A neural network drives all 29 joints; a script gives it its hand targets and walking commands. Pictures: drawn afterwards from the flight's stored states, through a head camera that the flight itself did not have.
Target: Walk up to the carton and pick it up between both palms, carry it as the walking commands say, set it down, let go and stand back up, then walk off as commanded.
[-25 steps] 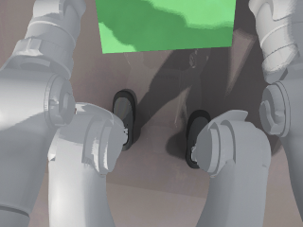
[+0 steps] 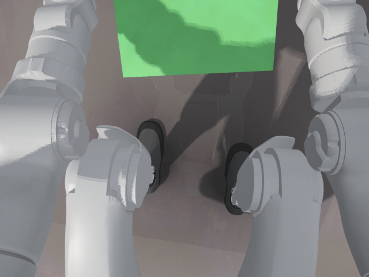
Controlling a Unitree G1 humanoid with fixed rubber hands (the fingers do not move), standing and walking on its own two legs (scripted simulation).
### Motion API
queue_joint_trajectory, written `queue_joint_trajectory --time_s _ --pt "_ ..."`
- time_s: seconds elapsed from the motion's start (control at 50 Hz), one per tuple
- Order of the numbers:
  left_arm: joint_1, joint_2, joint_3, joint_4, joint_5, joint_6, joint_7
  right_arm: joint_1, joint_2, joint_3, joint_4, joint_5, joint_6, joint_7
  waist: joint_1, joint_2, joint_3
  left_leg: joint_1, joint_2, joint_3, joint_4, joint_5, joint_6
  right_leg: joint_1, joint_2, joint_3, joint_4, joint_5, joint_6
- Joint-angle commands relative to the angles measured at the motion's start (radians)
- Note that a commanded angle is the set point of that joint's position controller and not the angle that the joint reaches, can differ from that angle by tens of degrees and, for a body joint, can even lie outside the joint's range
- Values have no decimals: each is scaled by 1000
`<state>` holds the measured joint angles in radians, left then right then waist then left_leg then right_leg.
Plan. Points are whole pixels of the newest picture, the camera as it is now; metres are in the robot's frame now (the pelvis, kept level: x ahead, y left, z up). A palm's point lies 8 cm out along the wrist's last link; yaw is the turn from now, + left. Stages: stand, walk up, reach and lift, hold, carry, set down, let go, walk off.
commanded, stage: reach and lift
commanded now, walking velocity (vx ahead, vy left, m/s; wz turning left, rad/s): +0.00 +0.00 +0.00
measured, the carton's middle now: out of the picture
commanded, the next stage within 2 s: none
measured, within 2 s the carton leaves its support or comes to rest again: leaves its support in 0.22 s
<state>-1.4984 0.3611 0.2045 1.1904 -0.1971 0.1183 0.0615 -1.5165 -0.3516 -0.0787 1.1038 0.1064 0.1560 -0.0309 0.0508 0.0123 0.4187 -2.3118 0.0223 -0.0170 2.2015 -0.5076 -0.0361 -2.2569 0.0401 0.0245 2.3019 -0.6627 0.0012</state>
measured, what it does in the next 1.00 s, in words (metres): stands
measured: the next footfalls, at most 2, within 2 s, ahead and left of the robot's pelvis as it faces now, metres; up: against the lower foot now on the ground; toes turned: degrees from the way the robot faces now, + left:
none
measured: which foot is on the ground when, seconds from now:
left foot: down 0.00-1.00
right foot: down 0.00-1.00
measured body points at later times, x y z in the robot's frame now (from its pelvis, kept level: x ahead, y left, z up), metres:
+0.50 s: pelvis -0.02 +0.00 +0.02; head +0.35 +0.00 +0.28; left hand +0.54 +0.19 -0.13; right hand +0.57 -0.15 -0.13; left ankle +0.13 +0.14 -0.32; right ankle +0.09 -0.12 -0.32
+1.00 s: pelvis +0.00 +0.01 +0.05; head +0.34 +0.00 +0.34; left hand +0.54 +0.19 -0.07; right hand +0.57 -0.14 -0.08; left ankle +0.13 +0.14 -0.32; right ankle +0.09 -0.12 -0.32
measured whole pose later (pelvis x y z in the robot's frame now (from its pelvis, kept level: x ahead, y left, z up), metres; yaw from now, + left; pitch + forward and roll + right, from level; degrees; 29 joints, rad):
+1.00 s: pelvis +0.00 +0.01 +0.05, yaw -2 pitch +46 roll +1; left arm -1.25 0.12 0.41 0.77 0.02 0.29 0.26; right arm -1.34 -0.24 -0.19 0.90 -0.05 0.32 -0.17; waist 0.08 -0.01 0.05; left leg -2.33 -0.04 -0.05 2.02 -0.49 -0.06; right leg -2.28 0.10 0.05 2.08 -0.60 0.05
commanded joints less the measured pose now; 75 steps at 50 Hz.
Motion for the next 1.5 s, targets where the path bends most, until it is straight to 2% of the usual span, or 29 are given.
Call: queue_joint_trajectory --time_s 0.0,0.2,0.26,0.34,0.44,0.58,0.74,0.84,0.96,1.04,1.14,1.26,1.48 --pt "-468 -869 -211 -247 -68 -18 -234 -431 863 251 -194 71 -24 238 23 -108 -1080 577 -86 94 -66 395 35 420 52 -42 -227 412 -14" --pt "-588 -910 -288 -405 -129 -17 -200 -583 890 325 -370 140 -34 201 61 -123 -1452 744 -96 114 -87 491 35 593 66 -67 -242 508 0" --pt "-594 -915 -278 -399 -107 -1 -194 -631 878 327 -393 150 -34 194 78 -122 -1481 762 -95 117 -108 464 34 593 67 -77 -258 472 6" --pt "-599 -923 -247 -383 -53 27 -195 -656 877 305 -362 141 -21 198 88 -118 -1449 759 -92 121 -148 380 35 552 69 -88 -285 377 8" --pt "-652 -936 -229 -438 -10 59 -205 -636 919 252 -297 112 13 217 84 -101 -1450 774 -92 126 -187 309 34 518 73 -95 -312 303 2" --pt "-658 -983 -219 -495 38 104 -228 -599 974 193 -269 66 53 243 80 -69 -1481 792 -97 135 -221 303 29 483 84 -101 -341 285 -3" --pt "-583 -1061 -239 -534 57 138 -254 -566 1022 200 -340 38 68 247 65 -71 -1597 818 -108 133 -234 401 21 524 99 -110 -355 377 -1" --pt "-548 -1097 -269 -576 49 148 -261 -544 1078 231 -426 31 78 233 67 -89 -1765 829 -120 144 -243 482 19 624 109 -109 -367 479 8" --pt "-442 -1137 -250 -538 86 166 -268 -476 1118 242 -445 -13 96 223 80 -114 -1782 771 -131 153 -286 478 14 626 117 -103 -413 489 22" --pt "-412 -1152 -220 -514 117 175 -268 -439 1113 214 -408 -45 102 226 66 -126 -1707 758 -135 140 -332 422 14 557 116 -116 -450 419 20" --pt "-425 -1159 -221 -528 127 191 -263 -422 1107 183 -389 -57 116 237 46 -98 -1673 787 -141 129 -383 362 11 525 114 -122 -493 358 10" --pt "-414 -1180 -202 -541 161 218 -264 -409 1127 154 -353 -64 143 255 56 -78 -1655 812 -139 132 -433 314 8 513 118 -124 -539 304 4" --pt "-376 -1216 -205 -562 173 240 -299 -364 1211 151 -373 -93 168 256 65 -106 -1778 792 -144 156 -468 356 6 656 130 -106 -599 384 18"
